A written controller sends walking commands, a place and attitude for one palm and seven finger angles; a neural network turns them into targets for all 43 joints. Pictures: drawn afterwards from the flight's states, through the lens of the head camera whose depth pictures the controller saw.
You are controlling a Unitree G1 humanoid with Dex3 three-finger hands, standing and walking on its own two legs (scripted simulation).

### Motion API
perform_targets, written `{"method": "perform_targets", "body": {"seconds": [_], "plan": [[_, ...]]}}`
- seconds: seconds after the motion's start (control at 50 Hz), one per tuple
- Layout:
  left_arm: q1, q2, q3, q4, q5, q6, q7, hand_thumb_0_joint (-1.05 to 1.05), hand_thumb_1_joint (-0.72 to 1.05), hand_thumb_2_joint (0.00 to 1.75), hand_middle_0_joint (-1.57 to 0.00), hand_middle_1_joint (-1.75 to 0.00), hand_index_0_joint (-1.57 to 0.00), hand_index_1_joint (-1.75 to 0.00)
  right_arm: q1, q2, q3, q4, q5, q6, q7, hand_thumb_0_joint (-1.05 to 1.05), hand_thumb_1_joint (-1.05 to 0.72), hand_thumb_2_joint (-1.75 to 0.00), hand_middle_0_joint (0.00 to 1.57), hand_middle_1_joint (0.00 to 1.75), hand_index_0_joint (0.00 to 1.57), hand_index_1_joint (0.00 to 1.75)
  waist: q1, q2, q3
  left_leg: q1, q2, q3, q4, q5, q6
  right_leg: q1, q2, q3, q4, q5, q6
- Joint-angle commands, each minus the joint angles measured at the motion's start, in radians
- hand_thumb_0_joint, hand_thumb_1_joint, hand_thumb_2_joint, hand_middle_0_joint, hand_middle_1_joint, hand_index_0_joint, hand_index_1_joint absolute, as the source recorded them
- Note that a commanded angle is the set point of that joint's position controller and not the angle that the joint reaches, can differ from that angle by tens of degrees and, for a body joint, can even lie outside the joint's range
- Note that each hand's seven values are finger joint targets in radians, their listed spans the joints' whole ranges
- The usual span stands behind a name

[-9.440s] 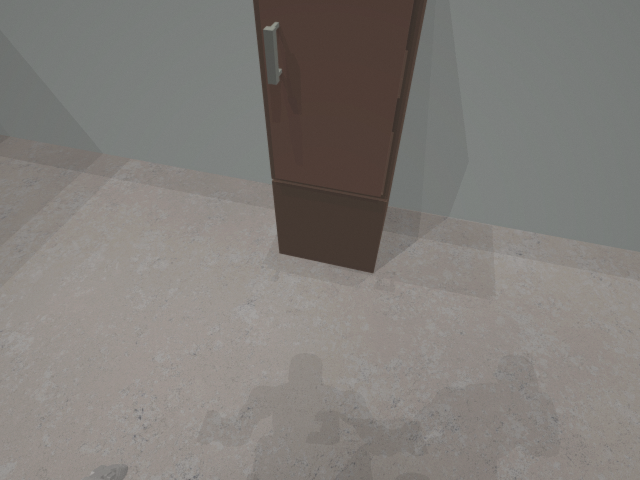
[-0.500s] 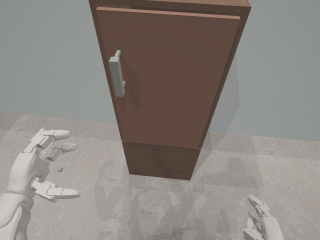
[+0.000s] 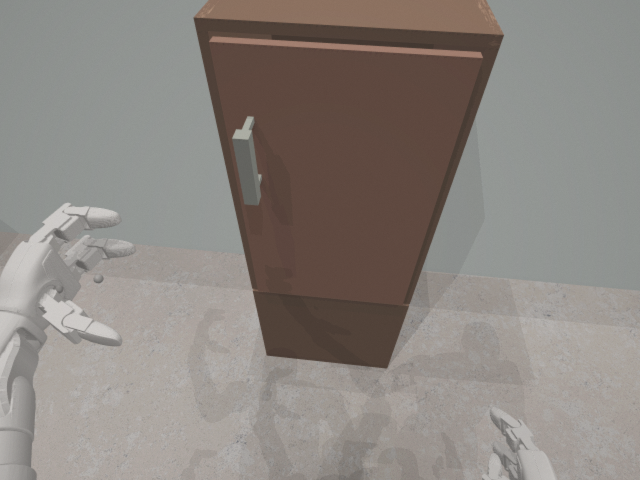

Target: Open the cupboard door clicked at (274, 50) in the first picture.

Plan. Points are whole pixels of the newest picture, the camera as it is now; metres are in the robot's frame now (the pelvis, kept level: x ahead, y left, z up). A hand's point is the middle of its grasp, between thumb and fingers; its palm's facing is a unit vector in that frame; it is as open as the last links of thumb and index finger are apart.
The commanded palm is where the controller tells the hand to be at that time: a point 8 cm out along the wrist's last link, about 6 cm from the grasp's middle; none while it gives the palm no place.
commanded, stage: raise the hand with hooked fingers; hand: left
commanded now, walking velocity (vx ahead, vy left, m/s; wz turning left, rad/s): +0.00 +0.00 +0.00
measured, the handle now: (251, 161) +0.55 +0.16 +0.09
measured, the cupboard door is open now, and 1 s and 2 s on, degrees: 0 0 0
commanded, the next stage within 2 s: move the hooked fingers beside the handle in 0.40 s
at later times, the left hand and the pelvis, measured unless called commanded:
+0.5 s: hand (120, 278) +0.30 +0.26 +0.11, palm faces +0.01 -1.00 -0.05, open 13.9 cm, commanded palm +0.27 +0.30 +0.11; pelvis +0.01 -0.01 +0.00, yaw +0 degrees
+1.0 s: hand (144, 242) +0.36 +0.25 +0.11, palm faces -0.01 -1.00 -0.01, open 13.9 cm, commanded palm +0.34 +0.30 +0.11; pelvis +0.00 -0.02 +0.00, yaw -1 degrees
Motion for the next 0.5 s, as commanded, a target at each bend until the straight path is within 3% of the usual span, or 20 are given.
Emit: {"method": "perform_targets", "body": {"seconds": [0.0, 0.14, 0.22, 0.24, 0.26, 0.3, 0.34, 0.48], "plan": [[-0.197, 0.223, 0.068, -0.174, -0.02, -0.046, -0.016, 0.0, -0.5, 0.3, -0.3, -1.2, -0.3, -1.2, -0.068, -0.145, -0.07, -0.161, 0.001, -0.056, -0.004, 0.0, -0.9, -0.9, 0.2, 0.3, 0.2, 0.3, 0.001, 0.037, -0.2, 0.14, 0.022, -0.135, -0.134, 0.201, -0.043, 0.015, 0.03, 0.044, -0.071, 0.136, -0.021], [-0.22, 0.28, 0.126, -0.256, -0.019, -0.089, 0.024, 0.0, -0.5, 0.3, -0.3, -1.2, -0.3, -1.2, -0.061, -0.141, -0.073, -0.155, -0.009, -0.057, -0.002, 0.0, -0.9, -0.9, 0.2, 0.3, 0.2, 0.3, 0.006, 0.052, -0.221, 0.15, 0.021, -0.115, -0.125, 0.223, -0.039, 0.046, 0.032, 0.06, -0.08, 0.166, -0.023], [-0.219, 0.252, 0.108, -0.253, -0.013, -0.095, 0.027, 0.0, -0.5, 0.3, -0.3, -1.2, -0.3, -1.2, -0.059, -0.136, -0.074, -0.147, -0.006, -0.059, -0.009, 0.0, -0.9, -0.9, 0.2, 0.3, 0.2, 0.3, -0.005, 0.099, -0.228, 0.172, 0.021, -0.111, -0.128, 0.241, -0.04, 0.038, 0.029, 0.057, -0.079, 0.183, -0.02], [-0.212, 0.259, 0.108, -0.231, -0.011, -0.088, 0.025, 0.0, -0.5, 0.3, -0.3, -1.2, -0.3, -1.2, -0.054, -0.139, -0.073, -0.145, -0.007, -0.056, -0.009, 0.0, -0.9, -0.9, 0.2, 0.3, 0.2, 0.3, -0.004, 0.052, -0.211, 0.155, 0.022, -0.108, -0.125, 0.24, -0.037, 0.05, 0.031, 0.06, -0.083, 0.19, -0.021], [-0.208, 0.246, 0.105, -0.22, -0.018, -0.083, 0.019, 0.0, -0.5, 0.3, -0.3, -1.2, -0.3, -1.2, -0.061, -0.137, -0.073, -0.145, -0.005, -0.056, -0.009, 0.0, -0.9, -0.9, 0.2, 0.3, 0.2, 0.3, -0.008, 0.046, -0.2, 0.145, 0.019, -0.102, -0.124, 0.232, -0.033, 0.049, 0.029, 0.065, -0.087, 0.197, -0.018], [-0.217, 0.246, 0.1, -0.235, -0.016, -0.085, 0.014, 0.0, -0.5, 0.3, -0.3, -1.2, -0.3, -1.2, -0.061, -0.137, -0.074, -0.143, -0.004, -0.057, -0.011, 0.0, -0.9, -0.9, 0.2, 0.3, 0.2, 0.3, -0.006, 0.073, -0.225, 0.161, 0.018, -0.103, -0.119, 0.264, -0.034, 0.055, 0.026, 0.06, -0.079, 0.222, -0.018], [-0.212, 0.255, 0.105, -0.222, -0.018, -0.081, 0.009, 0.0, -0.5, 0.3, -0.3, -1.2, -0.3, -1.2, -0.061, -0.138, -0.073, -0.144, -0.006, -0.054, -0.01, 0.0, -0.9, -0.9, 0.2, 0.3, 0.2, 0.3, -0.001, 0.044, -0.222, 0.154, 0.018, -0.098, -0.113, 0.272, -0.033, 0.07, 0.027, 0.065, -0.08, 0.238, -0.019], [-0.213, 0.233, 0.09, -0.191, -0.022, -0.075, 0.002, 0.0, -0.5, 0.3, -0.3, -1.2, -0.3, -1.2, -0.067, -0.136, -0.073, -0.145, -0.001, -0.046, -0.01, 0.0, -0.9, -0.9, 0.2, 0.3, 0.2, 0.3, -0.007, 0.03, -0.206, 0.137, 0.013, -0.092, -0.111, 0.245, -0.03, 0.048, 0.026, 0.067, -0.081, 0.226, -0.014]]}}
